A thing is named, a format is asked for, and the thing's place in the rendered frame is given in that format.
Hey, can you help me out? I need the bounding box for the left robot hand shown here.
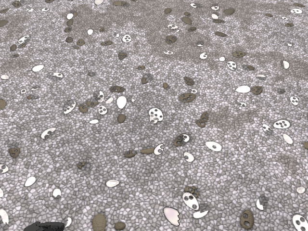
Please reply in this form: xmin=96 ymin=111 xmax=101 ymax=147
xmin=23 ymin=221 xmax=64 ymax=231

